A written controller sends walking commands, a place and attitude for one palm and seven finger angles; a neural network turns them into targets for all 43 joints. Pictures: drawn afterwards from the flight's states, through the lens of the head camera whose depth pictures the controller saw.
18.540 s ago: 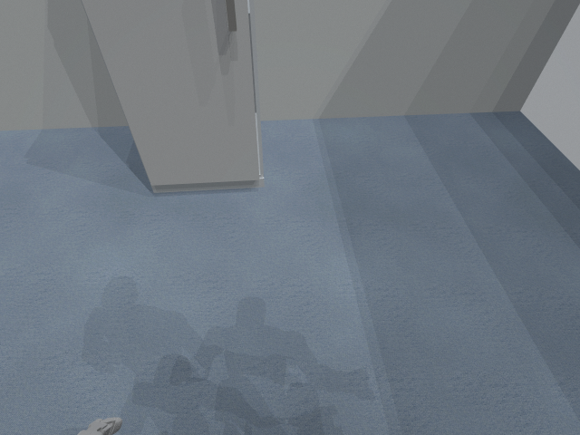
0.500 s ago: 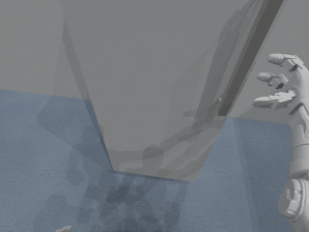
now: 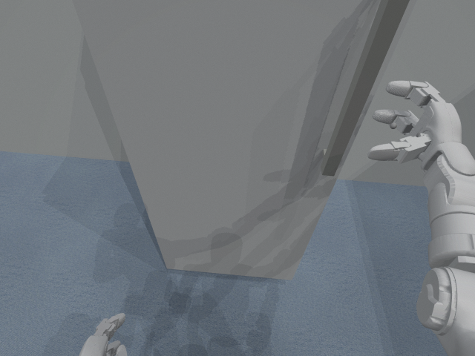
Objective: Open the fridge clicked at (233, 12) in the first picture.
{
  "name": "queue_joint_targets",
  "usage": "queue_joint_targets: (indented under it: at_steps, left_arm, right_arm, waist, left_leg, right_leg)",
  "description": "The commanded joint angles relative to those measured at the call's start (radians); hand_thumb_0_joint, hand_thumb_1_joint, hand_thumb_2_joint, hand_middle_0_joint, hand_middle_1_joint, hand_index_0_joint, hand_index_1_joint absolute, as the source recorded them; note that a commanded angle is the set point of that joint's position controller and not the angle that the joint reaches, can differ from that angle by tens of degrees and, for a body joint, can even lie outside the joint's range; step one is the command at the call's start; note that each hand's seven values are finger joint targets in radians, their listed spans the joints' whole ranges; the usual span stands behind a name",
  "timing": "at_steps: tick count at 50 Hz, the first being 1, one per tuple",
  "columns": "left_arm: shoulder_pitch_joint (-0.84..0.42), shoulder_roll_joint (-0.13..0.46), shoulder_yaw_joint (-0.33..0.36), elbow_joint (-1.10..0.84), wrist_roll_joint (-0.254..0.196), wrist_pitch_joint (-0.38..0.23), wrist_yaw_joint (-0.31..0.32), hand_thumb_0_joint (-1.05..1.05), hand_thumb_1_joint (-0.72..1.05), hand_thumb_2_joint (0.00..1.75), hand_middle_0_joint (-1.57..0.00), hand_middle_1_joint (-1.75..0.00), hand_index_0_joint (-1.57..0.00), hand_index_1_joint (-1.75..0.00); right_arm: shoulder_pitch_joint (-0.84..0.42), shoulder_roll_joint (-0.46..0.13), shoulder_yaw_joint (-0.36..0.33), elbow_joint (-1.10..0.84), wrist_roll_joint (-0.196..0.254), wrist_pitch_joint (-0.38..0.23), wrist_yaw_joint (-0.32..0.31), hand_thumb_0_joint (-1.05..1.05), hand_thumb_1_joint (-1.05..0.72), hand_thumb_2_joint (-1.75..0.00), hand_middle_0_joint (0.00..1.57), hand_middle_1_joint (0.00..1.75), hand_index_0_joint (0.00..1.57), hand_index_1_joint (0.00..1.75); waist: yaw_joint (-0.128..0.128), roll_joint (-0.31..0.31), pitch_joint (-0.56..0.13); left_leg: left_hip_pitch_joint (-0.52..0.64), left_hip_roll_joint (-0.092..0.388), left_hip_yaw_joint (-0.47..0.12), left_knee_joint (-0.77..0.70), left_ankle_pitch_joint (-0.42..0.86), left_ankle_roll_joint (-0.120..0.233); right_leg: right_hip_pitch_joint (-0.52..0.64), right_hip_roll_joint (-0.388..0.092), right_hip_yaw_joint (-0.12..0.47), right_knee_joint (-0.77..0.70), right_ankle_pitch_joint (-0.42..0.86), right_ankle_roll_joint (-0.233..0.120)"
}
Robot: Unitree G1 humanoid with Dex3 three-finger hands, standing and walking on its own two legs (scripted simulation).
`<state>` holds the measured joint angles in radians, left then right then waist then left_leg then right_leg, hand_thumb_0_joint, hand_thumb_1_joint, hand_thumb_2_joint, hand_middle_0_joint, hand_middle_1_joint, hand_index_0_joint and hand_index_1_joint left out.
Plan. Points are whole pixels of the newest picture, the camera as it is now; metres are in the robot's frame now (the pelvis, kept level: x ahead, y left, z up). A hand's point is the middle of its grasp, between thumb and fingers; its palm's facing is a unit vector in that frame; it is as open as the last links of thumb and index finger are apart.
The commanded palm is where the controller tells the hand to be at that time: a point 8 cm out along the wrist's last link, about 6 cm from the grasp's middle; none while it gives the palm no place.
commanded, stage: feel for the door with the fingertips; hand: right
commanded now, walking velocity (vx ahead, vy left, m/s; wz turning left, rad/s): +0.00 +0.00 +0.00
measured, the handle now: (352, 93) +0.51 -0.15 +0.21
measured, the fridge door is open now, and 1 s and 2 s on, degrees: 0 0 0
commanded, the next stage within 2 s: slide the fingers in behind the handle in 0.82 s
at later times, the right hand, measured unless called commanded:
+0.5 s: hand (368, 122) +0.45 -0.17 +0.19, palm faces +0.02 +1.00 +0.02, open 14.0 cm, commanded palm +0.43 -0.22 +0.20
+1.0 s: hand (368, 114) +0.47 -0.17 +0.20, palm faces +0.01 +1.00 +0.01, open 13.6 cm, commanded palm +0.45 -0.22 +0.20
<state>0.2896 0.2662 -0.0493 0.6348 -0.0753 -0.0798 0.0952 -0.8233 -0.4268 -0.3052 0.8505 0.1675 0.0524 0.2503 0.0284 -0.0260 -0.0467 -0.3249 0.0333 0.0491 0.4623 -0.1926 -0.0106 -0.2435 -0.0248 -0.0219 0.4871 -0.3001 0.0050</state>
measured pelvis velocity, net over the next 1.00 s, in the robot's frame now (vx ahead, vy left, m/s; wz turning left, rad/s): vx -0.01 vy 0.00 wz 0.01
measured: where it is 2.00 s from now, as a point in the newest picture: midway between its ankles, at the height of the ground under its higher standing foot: outside the picture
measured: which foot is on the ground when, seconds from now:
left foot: down 0.00-1.00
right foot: down 0.00-1.00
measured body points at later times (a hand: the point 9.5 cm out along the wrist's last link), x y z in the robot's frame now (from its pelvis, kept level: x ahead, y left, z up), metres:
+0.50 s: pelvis +0.00 +0.00 +0.00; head +0.01 +0.01 +0.45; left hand +0.08 +0.26 -0.11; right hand +0.44 -0.22 +0.20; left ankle +0.03 +0.13 -0.74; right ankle -0.03 -0.12 -0.74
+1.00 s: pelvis -0.01 +0.00 +0.00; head +0.02 +0.01 +0.45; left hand +0.05 +0.27 -0.12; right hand +0.46 -0.22 +0.20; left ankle +0.03 +0.13 -0.74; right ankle -0.03 -0.12 -0.74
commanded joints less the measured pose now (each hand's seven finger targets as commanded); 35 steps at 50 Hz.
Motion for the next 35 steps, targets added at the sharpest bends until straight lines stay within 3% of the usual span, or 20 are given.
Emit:
queue_joint_targets:
  at_steps: [1, 3, 4, 8, 10, 12, 13, 15, 18, 20, 22, 23, 26, 28, 29, 33, 35]
  left_arm:
    - [0.016, 0.141, 0.051, -0.099, 0.003, -0.038, 0.013, 0.00, 0.90, 0.90, -0.20, -0.30, -0.20, -0.30]
    - [0.018, 0.139, 0.054, -0.104, 0.003, -0.042, 0.010, 0.00, 0.90, 0.90, -0.20, -0.30, -0.20, -0.30]
    - [0.014, 0.137, 0.054, -0.101, 0.001, -0.045, 0.010, 0.00, 0.90, 0.90, -0.20, -0.30, -0.20, -0.30]
    - [0.031, 0.142, 0.058, -0.091, 0.006, -0.049, 0.009, 0.00, 0.90, 0.90, -0.20, -0.30, -0.20, -0.30]
    - [0.028, 0.137, 0.058, -0.089, 0.006, -0.054, 0.005, 0.00, 0.90, 0.90, -0.20, -0.30, -0.20, -0.30]
    - [0.030, 0.135, 0.060, -0.086, 0.008, -0.057, 0.000, 0.00, 0.90, 0.90, -0.20, -0.30, -0.20, -0.30]
    - [0.031, 0.135, 0.063, -0.086, 0.008, -0.055, -0.002, 0.00, 0.90, 0.90, -0.20, -0.30, -0.20, -0.30]
    - [0.029, 0.137, 0.061, -0.083, 0.009, -0.053, -0.003, 0.00, 0.90, 0.90, -0.20, -0.30, -0.20, -0.30]
    - [0.024, 0.132, 0.064, -0.088, 0.012, -0.050, -0.006, 0.00, 0.90, 0.90, -0.20, -0.30, -0.20, -0.30]
    - [0.022, 0.132, 0.064, -0.090, 0.013, -0.052, -0.006, 0.00, 0.90, 0.90, -0.20, -0.30, -0.20, -0.30]
    - [0.025, 0.130, 0.061, -0.087, 0.013, -0.048, -0.005, 0.00, 0.90, 0.90, -0.20, -0.30, -0.20, -0.30]
    - [0.030, 0.134, 0.063, -0.084, 0.014, -0.045, -0.004, 0.00, 0.90, 0.90, -0.20, -0.30, -0.20, -0.30]
    - [0.031, 0.131, 0.063, -0.082, 0.011, -0.045, -0.002, 0.00, 0.90, 0.90, -0.20, -0.30, -0.20, -0.30]
    - [0.037, 0.132, 0.063, -0.080, 0.013, -0.044, 0.000, 0.00, 0.90, 0.90, -0.20, -0.30, -0.20, -0.30]
    - [0.037, 0.131, 0.062, -0.078, 0.011, -0.045, 0.001, 0.00, 0.90, 0.90, -0.20, -0.30, -0.20, -0.30]
    - [0.058, 0.141, 0.062, -0.060, 0.014, -0.044, 0.006, 0.00, 0.90, 0.90, -0.20, -0.30, -0.20, -0.30]
    - [0.062, 0.138, 0.063, -0.060, 0.015, -0.050, 0.003, 0.00, 0.90, 0.90, -0.20, -0.30, -0.20, -0.30]
  right_arm:
    - [-0.512, -0.273, -0.057, -0.196, 0.005, -0.072, 0.000, 0.00, 0.50, -0.30, 0.30, 1.20, 0.30, 1.20]
    - [-0.523, -0.208, -0.003, -0.219, 0.012, -0.079, 0.005, 0.00, 0.50, -0.30, 0.30, 1.20, 0.30, 1.20]
    - [-0.526, -0.203, -0.004, -0.218, 0.014, -0.080, 0.005, 0.00, 0.50, -0.30, 0.30, 1.20, 0.30, 1.20]
    - [-0.533, -0.217, -0.026, -0.223, 0.024, -0.084, -0.004, 0.00, 0.50, -0.30, 0.30, 1.20, 0.30, 1.20]
    - [-0.541, -0.192, -0.009, -0.252, 0.016, -0.084, -0.013, 0.00, 0.50, -0.30, 0.30, 1.20, 0.30, 1.20]
    - [-0.525, -0.172, -0.006, -0.264, 0.016, -0.080, -0.026, 0.00, 0.50, -0.30, 0.30, 1.20, 0.30, 1.20]
    - [-0.496, -0.172, -0.010, -0.260, 0.018, -0.079, -0.033, 0.00, 0.50, -0.30, 0.30, 1.20, 0.30, 1.20]
    - [-0.508, -0.191, -0.032, -0.260, 0.014, -0.070, -0.048, 0.00, 0.50, -0.30, 0.30, 1.20, 0.30, 1.20]
    - [-0.500, -0.158, -0.009, -0.268, 0.002, -0.065, -0.071, 0.00, 0.50, -0.30, 0.30, 1.20, 0.30, 1.20]
    - [-0.501, -0.211, -0.058, -0.300, -0.003, -0.071, -0.088, 0.00, 0.50, -0.30, 0.30, 1.20, 0.30, 1.20]
    - [-0.506, -0.203, -0.047, -0.286, -0.012, -0.070, -0.089, 0.00, 0.50, -0.30, 0.30, 1.20, 0.30, 1.20]
    - [-0.501, -0.209, -0.043, -0.267, -0.017, -0.072, -0.092, 0.00, 0.50, -0.30, 0.30, 1.20, 0.30, 1.20]
    - [-0.560, -0.181, -0.013, -0.267, -0.023, -0.074, -0.091, 0.00, 0.50, -0.30, 0.30, 1.20, 0.30, 1.20]
    - [-0.564, -0.166, 0.000, -0.244, -0.020, -0.076, -0.088, 0.00, 0.50, -0.30, 0.30, 1.20, 0.30, 1.20]
    - [-0.562, -0.173, -0.012, -0.225, -0.016, -0.075, -0.086, 0.00, 0.50, -0.30, 0.30, 1.20, 0.30, 1.20]
    - [-0.615, -0.178, -0.003, -0.114, -0.019, -0.084, -0.082, 0.00, 0.50, -0.30, 0.30, 1.20, 0.30, 1.20]
    - [-0.666, -0.181, 0.003, -0.148, -0.027, -0.109, -0.080, 0.00, 0.50, -0.30, 0.30, 1.20, 0.30, 1.20]
  waist:
    - [0.017, -0.001, -0.293]
    - [0.028, 0.007, -0.305]
    - [0.025, -0.020, -0.289]
    - [0.023, 0.017, -0.311]
    - [0.021, -0.023, -0.329]
    - [0.019, -0.018, -0.323]
    - [0.014, 0.009, -0.321]
    - [0.010, 0.004, -0.308]
    - [0.010, 0.023, -0.298]
    - [-0.002, 0.018, -0.333]
    - [0.004, 0.013, -0.312]
    - [0.012, 0.046, -0.295]
    - [0.022, -0.010, -0.305]
    - [0.033, 0.005, -0.310]
    - [0.026, -0.012, -0.310]
    - [0.055, 0.068, -0.255]
    - [0.049, -0.015, -0.313]
  left_leg:
    - [0.202, -0.020, -0.013, -0.014, 0.274, 0.040]
    - [0.201, -0.021, -0.007, -0.012, 0.275, 0.040]
    - [0.183, -0.022, -0.010, -0.014, 0.265, 0.042]
    - [0.202, -0.024, -0.006, -0.015, 0.260, 0.040]
    - [0.199, -0.024, -0.009, -0.008, 0.272, 0.042]
    - [0.193, -0.026, -0.006, -0.010, 0.276, 0.042]
    - [0.204, -0.027, -0.003, -0.011, 0.266, 0.041]
    - [0.206, -0.026, -0.007, -0.012, 0.261, 0.040]
    - [0.211, -0.024, -0.006, -0.015, 0.246, 0.039]
    - [0.232, -0.026, -0.012, -0.010, 0.270, 0.039]
    - [0.231, -0.026, -0.014, -0.012, 0.283, 0.038]
    - [0.228, -0.026, -0.010, -0.015, 0.265, 0.036]
    - [0.204, -0.025, -0.014, -0.016, 0.262, 0.038]
    - [0.202, -0.027, -0.011, -0.016, 0.269, 0.037]
    - [0.199, -0.025, -0.014, -0.015, 0.261, 0.039]
    - [0.159, -0.024, -0.013, -0.028, 0.197, 0.030]
    - [0.166, -0.021, -0.020, -0.014, 0.229, 0.036]
  right_leg:
    - [0.015, 0.021, 0.004, -0.058, 0.267, -0.028]
    - [0.026, 0.017, 0.005, -0.054, 0.278, -0.029]
    - [0.029, 0.017, 0.007, -0.054, 0.271, -0.027]
    - [0.022, 0.018, 0.006, -0.054, 0.263, -0.029]
    - [0.037, 0.019, 0.006, -0.055, 0.282, -0.027]
    - [0.042, 0.018, 0.006, -0.055, 0.291, -0.026]
    - [0.032, 0.015, 0.005, -0.055, 0.287, -0.027]
    - [0.014, 0.017, 0.004, -0.063, 0.271, -0.027]
    - [0.010, 0.016, -0.001, -0.064, 0.262, -0.030]
    - [0.018, 0.017, -0.003, -0.065, 0.279, -0.030]
    - [0.010, 0.017, -0.009, -0.066, 0.281, -0.030]
    - [-0.003, 0.014, -0.005, -0.067, 0.269, -0.032]
    - [0.021, 0.017, -0.005, -0.068, 0.264, -0.029]
    - [0.028, 0.016, -0.006, -0.060, 0.270, -0.030]
    - [0.022, 0.017, -0.003, -0.062, 0.262, -0.028]
    - [-0.016, 0.016, 0.001, -0.062, 0.190, -0.034]
    - [0.011, 0.021, -0.001, -0.053, 0.223, -0.030]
